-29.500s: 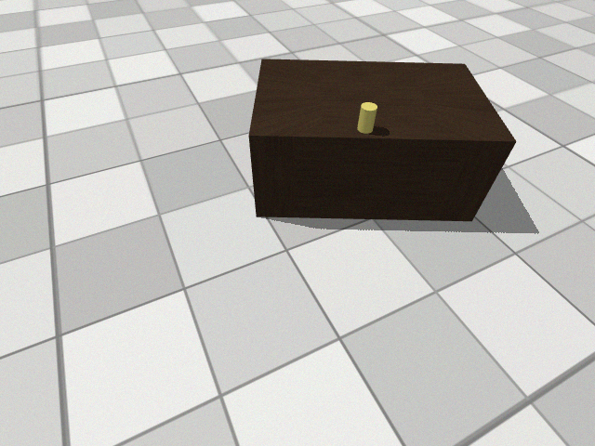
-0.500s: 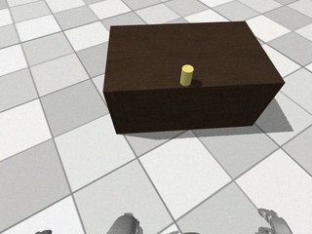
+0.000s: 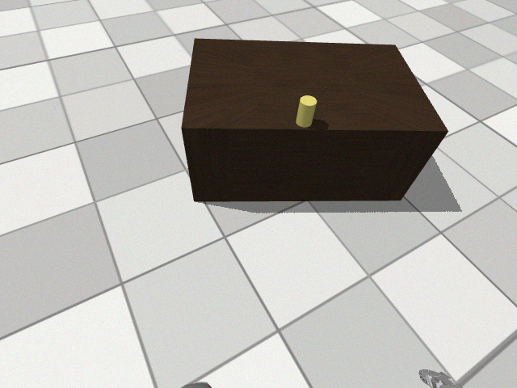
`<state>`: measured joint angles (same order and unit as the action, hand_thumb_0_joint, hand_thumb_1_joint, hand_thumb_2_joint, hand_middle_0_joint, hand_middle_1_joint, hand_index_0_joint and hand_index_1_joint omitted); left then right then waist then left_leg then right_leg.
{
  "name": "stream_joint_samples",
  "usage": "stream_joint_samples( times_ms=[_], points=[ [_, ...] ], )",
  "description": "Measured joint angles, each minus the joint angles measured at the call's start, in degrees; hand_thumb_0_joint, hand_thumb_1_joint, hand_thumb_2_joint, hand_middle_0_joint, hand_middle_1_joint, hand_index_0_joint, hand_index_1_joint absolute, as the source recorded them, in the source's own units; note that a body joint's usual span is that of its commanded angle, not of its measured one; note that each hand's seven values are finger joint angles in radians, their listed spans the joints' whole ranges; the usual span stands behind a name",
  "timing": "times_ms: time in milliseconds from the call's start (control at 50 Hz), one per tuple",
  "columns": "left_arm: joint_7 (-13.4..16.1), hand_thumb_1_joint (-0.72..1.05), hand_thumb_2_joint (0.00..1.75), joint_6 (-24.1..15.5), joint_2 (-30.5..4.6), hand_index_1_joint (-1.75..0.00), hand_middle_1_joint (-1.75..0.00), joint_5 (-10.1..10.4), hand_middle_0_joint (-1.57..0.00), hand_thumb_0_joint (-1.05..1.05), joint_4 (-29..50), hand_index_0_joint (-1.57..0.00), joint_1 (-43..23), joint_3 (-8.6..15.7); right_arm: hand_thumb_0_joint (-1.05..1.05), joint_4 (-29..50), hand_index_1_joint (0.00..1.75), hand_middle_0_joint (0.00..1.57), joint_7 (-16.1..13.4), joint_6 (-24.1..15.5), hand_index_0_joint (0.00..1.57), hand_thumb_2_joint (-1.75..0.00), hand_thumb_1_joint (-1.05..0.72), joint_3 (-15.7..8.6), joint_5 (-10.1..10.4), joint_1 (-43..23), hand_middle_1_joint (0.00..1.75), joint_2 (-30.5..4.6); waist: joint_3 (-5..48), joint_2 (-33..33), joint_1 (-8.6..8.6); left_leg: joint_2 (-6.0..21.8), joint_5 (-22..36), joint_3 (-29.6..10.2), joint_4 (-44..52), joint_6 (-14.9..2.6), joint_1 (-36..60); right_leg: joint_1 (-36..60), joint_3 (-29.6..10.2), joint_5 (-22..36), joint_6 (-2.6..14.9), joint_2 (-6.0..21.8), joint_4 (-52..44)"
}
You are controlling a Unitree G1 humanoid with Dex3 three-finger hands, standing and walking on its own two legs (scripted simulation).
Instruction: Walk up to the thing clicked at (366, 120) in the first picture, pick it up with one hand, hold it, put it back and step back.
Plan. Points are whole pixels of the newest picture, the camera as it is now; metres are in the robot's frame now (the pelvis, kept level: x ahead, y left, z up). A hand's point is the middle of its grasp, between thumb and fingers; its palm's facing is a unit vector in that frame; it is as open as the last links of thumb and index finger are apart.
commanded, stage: step back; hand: right
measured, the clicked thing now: (306, 111) +1.05 -0.18 -0.26
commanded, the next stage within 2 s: stand in 0.98 s
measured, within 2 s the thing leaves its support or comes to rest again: neither
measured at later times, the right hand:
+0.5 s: hand out of the picture +0.03 -0.25 -0.14, palm faces -0.01 +0.93 -0.37, open 7.4 cm
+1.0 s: hand out of the picture +0.14 -0.25 -0.14, palm faces -0.04 +0.93 -0.37, open 7.4 cm
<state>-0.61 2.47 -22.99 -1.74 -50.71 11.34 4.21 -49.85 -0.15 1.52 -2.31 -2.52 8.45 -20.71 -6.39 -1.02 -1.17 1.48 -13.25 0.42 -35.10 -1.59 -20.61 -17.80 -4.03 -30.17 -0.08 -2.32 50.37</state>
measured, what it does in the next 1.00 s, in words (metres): steps on the spot: right foot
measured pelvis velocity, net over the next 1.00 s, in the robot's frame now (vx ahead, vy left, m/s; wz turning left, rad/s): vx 0.02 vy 0.00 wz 0.04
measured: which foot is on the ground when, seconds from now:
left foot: down 0.00-1.00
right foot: up 0.00-0.02, down 0.04-1.00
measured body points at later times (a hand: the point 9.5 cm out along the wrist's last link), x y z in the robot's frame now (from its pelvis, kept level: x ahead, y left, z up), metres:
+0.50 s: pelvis -0.02 +0.00 +0.01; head +0.00 +0.02 +0.46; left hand +0.05 +0.33 -0.12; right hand +0.03 -0.30 -0.11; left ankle +0.01 +0.12 -0.73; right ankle -0.03 -0.13 -0.71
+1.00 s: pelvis +0.02 +0.00 +0.01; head +0.04 +0.01 +0.46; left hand +0.12 +0.31 -0.12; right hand +0.14 -0.29 -0.11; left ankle +0.02 +0.11 -0.73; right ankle -0.01 -0.13 -0.73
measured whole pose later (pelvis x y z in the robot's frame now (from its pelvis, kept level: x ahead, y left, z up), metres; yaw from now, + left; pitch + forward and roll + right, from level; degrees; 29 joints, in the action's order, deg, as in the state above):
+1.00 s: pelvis +0.02 +0.00 +0.01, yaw +2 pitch -1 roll +0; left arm 0.2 -0.8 -21.0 -0.6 -60.1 3.0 1.9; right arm -60.1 -0.6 -1.2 -1.5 -0.5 4.2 -19.0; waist -4.0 -1.1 -0.9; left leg -0.6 -16.5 -1.4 -31.3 -0.5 -13.1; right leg -9.3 2.4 -18.5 -1.0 1.8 29.4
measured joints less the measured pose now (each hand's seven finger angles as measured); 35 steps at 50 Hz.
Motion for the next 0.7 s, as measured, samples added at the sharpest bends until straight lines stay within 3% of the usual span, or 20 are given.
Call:
stream_joint_samples(
  times_ms=[40,80,120,160,260,320,340,440,520,580,660,700],
  points=[
    [-0.3,0.90,0.90,-0.9,0.1,-0.29,-0.30,-0.2,-0.21,0.00,-1.6,-0.21,1.6,0.0,0.01,0.4,0.30,0.21,0.3,0.0,0.21,-0.90,-0.90,-0.2,-0.1,-0.4,0.30,-0.5,1.1,0.3,-0.28,0.8,0.0,1.0,-1.4,0.49,-1.5,5.9,1.1,2.1,0.85,1.1,-12.7],
    [-0.1,0.90,0.90,-1.8,1.4,-0.29,-0.30,-0.8,-0.21,0.00,-3.6,-0.21,2.3,0.2,0.01,0.1,0.30,0.21,0.2,0.4,0.21,-0.90,-0.90,-0.7,0.1,-0.8,0.30,-1.5,0.8,3.1,0.04,2.1,-3.8,-1.2,-4.9,0.64,-2.9,7.7,2.1,8.6,0.83,-0.8,-16.7],
    [-0.2,0.90,0.90,-2.2,2.0,-0.29,-0.30,-1.4,-0.21,0.00,-4.6,-0.21,3.8,0.1,0.01,-1.2,0.30,0.21,0.0,0.8,0.21,-0.90,-0.90,-1.0,0.4,0.3,0.30,-1.4,2.4,2.8,-0.80,-0.3,-10.0,-4.1,-8.8,1.41,-4.1,6.7,1.8,8.3,1.72,-0.4,-15.9],
    [0.0,0.90,0.90,-2.5,2.5,-0.30,-0.30,-1.3,-0.21,0.01,-5.4,-0.21,4.5,-0.1,0.01,-2.6,0.30,0.21,0.3,0.4,0.20,-0.90,-0.90,-1.1,1.0,1.5,0.30,-1.9,2.9,2.6,-1.20,-2.2,-9.8,-6.0,-12.0,1.96,-4.2,7.0,1.8,9.1,1.68,0.4,-16.7],
    [-0.4,0.90,0.90,-3.2,2.7,-0.30,-0.30,-1.4,-0.21,0.01,-5.5,-0.21,4.4,-0.3,0.01,-5.8,0.30,0.21,1.0,-0.4,0.20,-0.90,-0.91,-1.3,1.1,5.2,0.30,-2.6,3.9,2.5,-0.78,-2.1,-10.2,-4.3,-6.8,2.43,0.1,7.4,3.7,9.6,0.32,2.4,-17.4],
    [-0.3,0.90,0.90,-2.8,1.6,-0.30,-0.30,-1.1,-0.21,0.01,-5.2,-0.21,2.9,-0.5,0.01,-7.6,0.30,0.21,1.0,-1.2,0.20,-0.90,-0.91,-1.5,0.9,6.0,0.30,-1.7,3.1,0.4,-0.58,-3.3,-2.3,-2.4,0.8,1.49,4.1,6.9,4.0,8.0,-0.72,4.7,-14.8],
    [-0.3,0.90,0.90,-2.6,1.2,-0.30,-0.30,-0.8,-0.21,0.01,-5.2,-0.21,2.7,-0.7,0.01,-7.9,0.30,0.21,1.0,-1.5,0.20,-0.90,-0.91,-1.5,0.8,5.8,0.30,-1.1,2.8,-0.7,-0.69,-4.0,-1.4,-1.6,1.3,1.03,4.4,6.4,3.2,7.5,-0.21,5.3,-13.7],
    [-0.2,0.90,0.90,-1.9,-0.2,-0.29,-0.30,0.2,-0.21,0.01,-6.2,-0.21,0.8,-0.7,0.01,-6.6,0.30,0.21,1.1,-3.4,0.20,-0.90,-0.90,-0.8,0.3,5.4,0.30,1.0,2.7,-1.4,0.81,-3.0,-1.6,-1.0,2.4,-0.20,4.6,1.2,2.8,0.8,1.62,3.6,-4.2],
    [-0.4,0.90,0.90,-2.8,-0.6,-0.29,-0.30,0.4,-0.20,0.01,-6.2,-0.21,-0.8,-0.4,0.01,-6.4,0.30,0.21,1.0,-3.3,0.21,-0.90,-0.90,-0.5,0.3,4.8,0.30,1.3,2.6,-0.7,1.89,-2.0,-1.4,-1.5,3.2,0.71,4.8,1.3,4.1,3.5,1.47,3.7,-10.3],
    [0.0,0.90,0.90,-3.7,-0.1,-0.29,-0.30,0.0,-0.20,0.00,-6.5,-0.21,-2.1,-0.2,0.01,-6.8,0.30,0.21,0.7,-2.2,0.21,-0.90,-0.90,-0.4,1.1,4.2,0.30,0.7,2.6,0.8,1.94,-0.9,-3.1,-2.4,0.6,1.75,4.1,4.2,5.2,13.6,0.74,2.8,-18.8],
    [0.1,0.90,0.90,-4.3,1.2,-0.29,-0.30,-0.5,-0.20,0.00,-6.7,-0.21,-2.7,-0.7,0.01,-8.1,0.30,0.21,0.2,-1.4,0.20,-0.90,-0.90,-0.2,1.5,3.8,0.30,0.2,3.7,1.9,1.10,-2.0,-11.0,-3.9,-5.4,1.84,2.7,4.8,5.9,12.3,0.38,2.7,-18.0],
    [0.2,0.90,0.90,-4.3,1.9,-0.29,-0.30,-0.4,-0.21,0.00,-6.9,-0.21,-3.3,-1.2,0.01,-8.6,0.30,0.21,0.2,-2.0,0.20,-0.90,-0.90,-0.1,1.6,3.6,0.30,-0.3,3.8,1.9,0.99,-2.1,-10.1,-2.8,-3.8,1.53,3.3,5.3,6.3,11.5,-0.02,3.4,-17.7]
  ],
)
